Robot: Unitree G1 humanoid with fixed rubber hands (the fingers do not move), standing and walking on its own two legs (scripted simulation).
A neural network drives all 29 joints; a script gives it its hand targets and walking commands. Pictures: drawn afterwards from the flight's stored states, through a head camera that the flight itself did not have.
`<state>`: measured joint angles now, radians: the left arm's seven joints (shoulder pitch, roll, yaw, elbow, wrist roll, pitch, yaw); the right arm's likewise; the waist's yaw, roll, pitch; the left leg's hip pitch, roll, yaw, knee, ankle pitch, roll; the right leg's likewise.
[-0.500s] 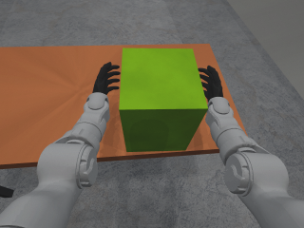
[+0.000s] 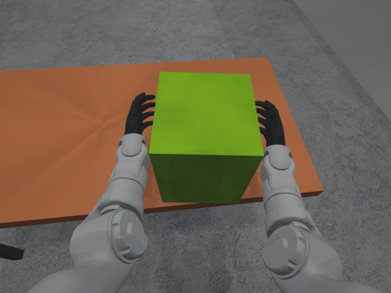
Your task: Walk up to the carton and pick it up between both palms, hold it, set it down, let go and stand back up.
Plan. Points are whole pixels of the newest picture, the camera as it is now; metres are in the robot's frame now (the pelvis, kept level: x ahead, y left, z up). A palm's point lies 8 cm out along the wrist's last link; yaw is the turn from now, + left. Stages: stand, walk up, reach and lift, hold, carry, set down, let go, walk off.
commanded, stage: reach and lift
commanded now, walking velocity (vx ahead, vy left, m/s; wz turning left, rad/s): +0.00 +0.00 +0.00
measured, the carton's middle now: (202, 143) +0.45 -0.03 -0.02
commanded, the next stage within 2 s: none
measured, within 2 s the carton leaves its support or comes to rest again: leaves its support in 1.82 s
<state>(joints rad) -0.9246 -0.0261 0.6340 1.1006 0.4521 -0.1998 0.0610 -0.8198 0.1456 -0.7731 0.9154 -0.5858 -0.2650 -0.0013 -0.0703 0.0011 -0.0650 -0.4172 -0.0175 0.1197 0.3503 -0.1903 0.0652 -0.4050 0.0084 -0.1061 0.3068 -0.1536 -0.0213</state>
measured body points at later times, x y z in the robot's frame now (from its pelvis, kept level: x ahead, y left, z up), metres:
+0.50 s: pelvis +0.01 -0.01 +0.00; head +0.09 +0.00 +0.44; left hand +0.46 +0.12 +0.05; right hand +0.42 -0.17 +0.05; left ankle -0.02 +0.07 -0.74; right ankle -0.02 -0.10 -0.74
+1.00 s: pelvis +0.00 +0.00 +0.00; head +0.09 +0.01 +0.44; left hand +0.45 +0.12 +0.05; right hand +0.41 -0.17 +0.05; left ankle -0.02 +0.07 -0.74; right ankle -0.02 -0.10 -0.74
